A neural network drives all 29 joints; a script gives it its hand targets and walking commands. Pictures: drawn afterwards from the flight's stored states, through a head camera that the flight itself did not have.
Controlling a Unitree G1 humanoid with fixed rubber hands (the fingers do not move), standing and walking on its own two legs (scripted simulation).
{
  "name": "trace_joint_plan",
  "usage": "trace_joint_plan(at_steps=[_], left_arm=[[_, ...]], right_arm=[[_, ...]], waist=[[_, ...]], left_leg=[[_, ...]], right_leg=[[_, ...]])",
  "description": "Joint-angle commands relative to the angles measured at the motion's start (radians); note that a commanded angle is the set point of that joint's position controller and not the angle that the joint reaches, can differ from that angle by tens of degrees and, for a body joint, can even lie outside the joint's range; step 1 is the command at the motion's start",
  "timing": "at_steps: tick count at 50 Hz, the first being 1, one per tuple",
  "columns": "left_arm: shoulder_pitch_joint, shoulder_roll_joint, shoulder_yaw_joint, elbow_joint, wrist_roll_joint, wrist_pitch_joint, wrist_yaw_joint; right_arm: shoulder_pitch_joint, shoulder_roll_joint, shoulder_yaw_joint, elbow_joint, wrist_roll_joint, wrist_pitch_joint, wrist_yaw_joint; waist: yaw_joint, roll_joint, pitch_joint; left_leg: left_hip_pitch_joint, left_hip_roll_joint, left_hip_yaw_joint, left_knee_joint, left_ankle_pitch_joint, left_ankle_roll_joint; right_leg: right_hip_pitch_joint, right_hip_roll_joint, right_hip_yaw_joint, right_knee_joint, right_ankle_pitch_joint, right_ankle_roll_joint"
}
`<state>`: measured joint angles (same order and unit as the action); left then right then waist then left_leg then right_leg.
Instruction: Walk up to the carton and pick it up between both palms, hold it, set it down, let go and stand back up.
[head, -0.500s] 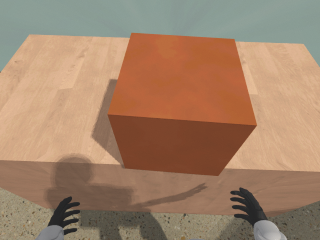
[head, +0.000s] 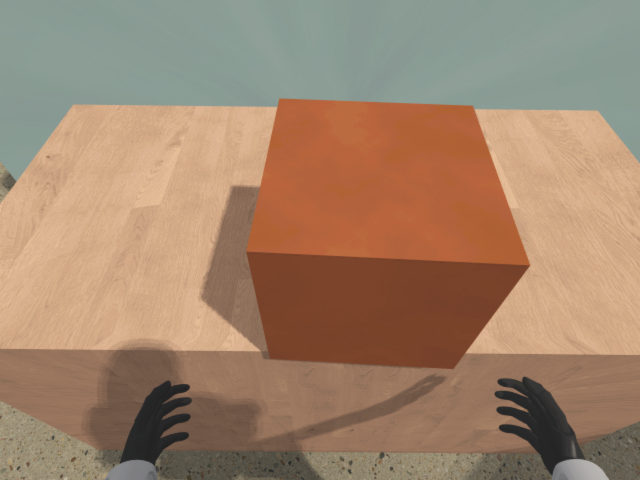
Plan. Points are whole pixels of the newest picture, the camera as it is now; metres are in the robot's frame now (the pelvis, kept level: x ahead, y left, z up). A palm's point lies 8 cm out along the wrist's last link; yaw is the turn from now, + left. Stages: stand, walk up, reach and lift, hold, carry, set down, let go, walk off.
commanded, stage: reach and lift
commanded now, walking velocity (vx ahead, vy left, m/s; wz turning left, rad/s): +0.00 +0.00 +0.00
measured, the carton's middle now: (368, 236) +0.41 -0.04 +0.05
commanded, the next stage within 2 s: none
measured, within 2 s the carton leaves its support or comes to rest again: neither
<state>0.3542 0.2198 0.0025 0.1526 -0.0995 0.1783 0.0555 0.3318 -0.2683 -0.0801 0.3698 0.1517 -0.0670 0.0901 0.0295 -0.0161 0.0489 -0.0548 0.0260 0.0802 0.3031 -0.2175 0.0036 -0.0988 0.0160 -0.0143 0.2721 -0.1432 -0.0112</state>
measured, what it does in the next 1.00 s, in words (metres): stands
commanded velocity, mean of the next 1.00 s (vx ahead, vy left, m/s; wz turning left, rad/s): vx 0.00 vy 0.00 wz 0.00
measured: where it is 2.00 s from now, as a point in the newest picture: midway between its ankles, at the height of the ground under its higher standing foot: outside the picture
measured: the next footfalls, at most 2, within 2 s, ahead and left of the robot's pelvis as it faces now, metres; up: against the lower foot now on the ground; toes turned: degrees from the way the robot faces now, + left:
none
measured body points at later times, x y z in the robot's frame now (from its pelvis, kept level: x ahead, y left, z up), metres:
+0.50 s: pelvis -0.01 -0.01 +0.00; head -0.02 +0.00 +0.45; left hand +0.17 +0.22 +0.00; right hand +0.18 -0.24 +0.01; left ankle -0.03 +0.11 -0.75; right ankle +0.00 -0.11 -0.75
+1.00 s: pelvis +0.01 +0.00 +0.00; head +0.01 +0.00 +0.45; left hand +0.25 +0.22 +0.06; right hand +0.24 -0.25 +0.05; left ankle -0.03 +0.11 -0.75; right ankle +0.00 -0.11 -0.75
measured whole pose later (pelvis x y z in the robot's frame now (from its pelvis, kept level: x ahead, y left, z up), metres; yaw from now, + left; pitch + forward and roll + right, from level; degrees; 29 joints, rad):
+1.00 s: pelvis +0.01 +0.00 +0.00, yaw +0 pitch -1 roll -1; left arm 0.23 0.28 0.00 -0.18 -0.26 0.26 0.06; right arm 0.25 -0.37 -0.11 -0.05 0.35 0.13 0.03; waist 0.01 0.02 0.02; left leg -0.04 0.02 0.06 0.29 -0.22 0.01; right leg -0.08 0.02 0.00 0.25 -0.14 -0.01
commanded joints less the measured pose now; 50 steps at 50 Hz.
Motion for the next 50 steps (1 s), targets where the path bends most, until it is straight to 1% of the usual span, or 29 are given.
trace_joint_plan(at_steps=[1, 2, 3, 6, 7, 9, 10, 12, 14, 16, 17, 18, 21, 24, 25, 26, 28, 29, 33, 37, 38, 40, 42, 43, 44, 45, 47, 48, 50], left_arm=[[-0.049, 0.098, 0.04, -0.183, -0.013, -0.074, 0.014], [-0.037, 0.093, 0.034, -0.19, -0.015, -0.081, 0.015], [-0.049, 0.099, 0.03, -0.199, -0.021, -0.09, 0.018], [-0.021, 0.106, 0.033, -0.223, -0.03, -0.116, 0.014], [-0.01, 0.111, 0.034, -0.212, -0.028, -0.124, 0.012], [-0.002, 0.122, 0.036, -0.202, -0.043, -0.143, 0.006], [0.003, 0.125, 0.04, -0.212, -0.047, -0.152, 0.001], [-0.014, 0.133, 0.036, -0.225, -0.058, -0.166, -0.004], [-0.018, 0.14, 0.032, -0.226, -0.081, -0.179, -0.009], [-0.029, 0.155, 0.018, -0.246, -0.092, -0.189, -0.013], [-0.041, 0.159, 0.018, -0.262, -0.101, -0.194, -0.012], [-0.046, 0.162, 0.014, -0.254, -0.106, -0.196, -0.012], [-0.072, 0.169, -0.001, -0.28, -0.134, -0.201, -0.014], [-0.113, 0.164, -0.005, -0.305, -0.135, -0.195, -0.008], [-0.119, 0.168, -0.01, -0.319, -0.14, -0.195, -0.007], [-0.107, 0.164, -0.004, -0.337, -0.143, -0.196, -0.003], [-0.105, 0.15, -0.012, -0.34, -0.141, -0.197, 0.003], [-0.122, 0.157, -0.016, -0.34, -0.141, -0.193, 0.004], [-0.159, 0.152, -0.011, -0.356, -0.152, -0.157, 0.014], [-0.19, 0.159, 0.0, -0.411, -0.154, -0.097, 0.027], [-0.2, 0.152, 0.008, -0.422, -0.163, -0.082, 0.031], [-0.218, 0.15, 0.009, -0.455, -0.166, -0.053, 0.034], [-0.199, 0.146, 0.022, -0.492, -0.163, -0.028, 0.033], [-0.209, 0.148, 0.021, -0.491, -0.165, -0.015, 0.028], [-0.204, 0.15, 0.033, -0.488, -0.158, 0.001, 0.024], [-0.219, 0.148, 0.037, -0.492, -0.164, 0.014, 0.019], [-0.233, 0.147, 0.05, -0.508, -0.155, 0.041, 0.009], [-0.239, 0.144, 0.058, -0.503, -0.153, 0.055, 0.006], [-0.261, 0.157, 0.076, -0.535, -0.151, 0.08, -0.003]], right_arm=[[-0.01, -0.115, -0.048, -0.194, 0.026, -0.036, -0.007], [0.001, -0.111, -0.051, -0.208, 0.029, -0.036, -0.01], [0.006, -0.1, -0.056, -0.236, 0.025, -0.041, -0.016], [0.027, -0.103, -0.049, -0.28, 0.028, -0.052, -0.028], [0.036, -0.099, -0.051, -0.285, 0.027, -0.055, -0.034], [0.036, -0.089, -0.048, -0.324, 0.029, -0.064, -0.046], [0.042, -0.085, -0.049, -0.337, 0.032, -0.068, -0.051], [0.038, -0.08, -0.039, -0.359, 0.036, -0.066, -0.057], [0.031, -0.072, -0.039, -0.4, 0.042, -0.063, -0.062], [0.024, -0.079, -0.043, -0.43, 0.045, -0.055, -0.062], [0.03, -0.077, -0.044, -0.449, 0.051, -0.049, -0.065], [0.034, -0.072, -0.05, -0.444, 0.053, -0.041, -0.066], [0.026, -0.057, -0.046, -0.474, 0.067, -0.013, -0.071], [0.006, -0.059, -0.06, -0.478, 0.08, 0.014, -0.072], [0.004, -0.064, -0.068, -0.498, 0.077, 0.02, -0.072], [0.009, -0.06, -0.067, -0.519, 0.078, 0.022, -0.075], [0.011, -0.063, -0.075, -0.5, 0.084, 0.028, -0.074], [-0.008, -0.075, -0.074, -0.503, 0.088, 0.033, -0.072], [-0.064, -0.104, -0.089, -0.535, 0.104, 0.067, -0.063], [-0.104, -0.14, -0.094, -0.58, 0.121, 0.101, -0.055], [-0.126, -0.154, -0.098, -0.59, 0.126, 0.104, -0.055], [-0.142, -0.18, -0.108, -0.609, 0.134, 0.109, -0.056], [-0.127, -0.198, -0.113, -0.615, 0.145, 0.117, -0.058], [-0.144, -0.202, -0.108, -0.611, 0.158, 0.124, -0.06], [-0.14, -0.211, -0.104, -0.601, 0.17, 0.131, -0.062], [-0.151, -0.227, -0.103, -0.596, 0.178, 0.138, -0.063], [-0.171, -0.241, -0.096, -0.596, 0.201, 0.154, -0.067], [-0.181, -0.248, -0.089, -0.581, 0.21, 0.163, -0.066], [-0.187, -0.253, -0.082, -0.588, 0.223, 0.182, -0.069]], waist=[[0.0, 0.049, -0.079], [-0.004, 0.054, -0.088], [-0.006, 0.038, -0.083], [-0.004, 0.03, -0.12], [-0.006, 0.016, -0.104], [0.0, -0.012, -0.1], [0.005, -0.003, -0.105], [0.011, -0.01, -0.089], [0.011, -0.017, -0.089], [0.012, -0.027, -0.084], [0.009, -0.019, -0.084], [0.008, -0.026, -0.065], [0.004, -0.002, -0.049], [0.003, 0.016, -0.043], [-0.005, 0.015, -0.045], [-0.003, 0.031, -0.055], [-0.001, 0.046, -0.054], [-0.011, 0.046, -0.06], [-0.001, 0.031, -0.061], [0.0, 0.026, -0.086], [0.001, 0.014, -0.112], [-0.002, 0.013, -0.142], [-0.013, 0.014, -0.166], [-0.01, 0.016, -0.166], [-0.015, 0.022, -0.155], [-0.014, 0.007, -0.162], [-0.015, 0.002, -0.168], [-0.017, 0.015, -0.162], [-0.019, 0.017, -0.163]], left_leg=[[-0.007, -0.029, -0.011, -0.015, 0.236, -0.059], [-0.012, -0.026, -0.016, -0.012, 0.222, -0.053], [-0.013, -0.029, -0.015, -0.01, 0.219, -0.048], [0.004, -0.033, -0.009, 0.0, 0.25, -0.051], [0.006, -0.04, -0.006, -0.002, 0.246, -0.045], [0.009, -0.043, -0.009, 0.004, 0.244, -0.037], [-0.007, -0.042, -0.01, 0.004, 0.248, -0.037], [0.001, -0.038, -0.009, -0.009, 0.214, -0.031], [-0.009, -0.037, -0.015, -0.009, 0.22, -0.028], [-0.003, -0.037, -0.015, -0.022, 0.168, -0.026], [-0.012, -0.035, -0.016, -0.022, 0.15, -0.018], [-0.016, -0.035, -0.018, -0.028, 0.138, -0.019], [-0.023, -0.029, -0.031, -0.038, 0.094, -0.014], [-0.043, -0.032, -0.035, -0.05, 0.046, -0.014], [-0.045, -0.029, -0.041, -0.054, 0.04, -0.014], [-0.046, -0.028, -0.044, -0.055, 0.058, -0.019], [-0.034, -0.023, -0.054, -0.053, 0.08, -0.023], [-0.032, -0.023, -0.052, -0.051, 0.066, -0.029], [-0.047, -0.015, -0.071, -0.065, 0.03, -0.023], [-0.034, -0.014, -0.074, -0.059, 0.085, -0.028], [-0.022, -0.012, -0.076, -0.051, 0.122, -0.029], [0.005, -0.012, -0.075, -0.031, 0.185, -0.043], [0.044, -0.016, -0.073, -0.019, 0.254, -0.046], [0.046, -0.015, -0.075, -0.012, 0.281, -0.05], [0.056, -0.019, -0.07, -0.011, 0.306, -0.052], [0.058, -0.017, -0.074, -0.005, 0.33, -0.052], [0.064, -0.023, -0.068, -0.002, 0.356, -0.054], [0.07, -0.019, -0.073, -0.007, 0.374, -0.053], [0.09, -0.025, -0.067, -0.007, 0.385, -0.049]], right_leg=[[0.023, 0.014, 0.019, -0.029, 0.094, -0.043], [0.025, 0.014, 0.023, -0.028, 0.088, -0.046], [0.027, 0.013, 0.024, -0.025, 0.103, -0.041], [0.035, 0.01, 0.028, -0.021, 0.14, -0.036], [0.027, 0.01, 0.029, -0.025, 0.149, -0.029], [0.036, 0.007, 0.036, -0.022, 0.174, -0.018], [0.044, 0.005, 0.038, -0.015, 0.174, -0.017], [0.036, 0.001, 0.043, -0.028, 0.132, -0.012], [0.042, 0.0, 0.047, -0.027, 0.133, -0.014], [0.024, -0.001, 0.048, -0.036, 0.082, -0.01], [0.023, -0.004, 0.056, -0.037, 0.066, -0.013], [0.015, -0.006, 0.056, -0.041, 0.048, -0.012], [0.004, -0.012, 0.066, -0.046, 0.0, -0.019], [-0.004, -0.019, 0.079, -0.048, -0.047, -0.027], [-0.001, -0.014, 0.078, -0.044, -0.052, -0.029], [0.011, -0.013, 0.076, -0.043, -0.036, -0.033], [0.015, -0.012, 0.08, -0.048, -0.027, -0.04], [0.011, -0.011, 0.076, -0.047, -0.048, -0.042], [0.007, -0.007, 0.066, -0.044, -0.077, -0.043], [0.018, 0.002, 0.06, -0.036, -0.018, -0.04], [0.028, 0.005, 0.059, -0.034, 0.014, -0.041], [0.025, 0.012, 0.048, -0.027, 0.064, -0.039], [0.013, 0.017, 0.045, -0.027, 0.126, -0.039], [0.02, 0.019, 0.048, -0.032, 0.143, -0.038], [0.019, 0.019, 0.047, -0.033, 0.163, -0.036], [0.032, 0.02, 0.051, -0.033, 0.185, -0.035], [0.036, 0.024, 0.05, -0.036, 0.215, -0.031], [0.036, 0.023, 0.051, -0.036, 0.223, -0.033], [0.035, 0.022, 0.058, -0.044, 0.239, -0.029]])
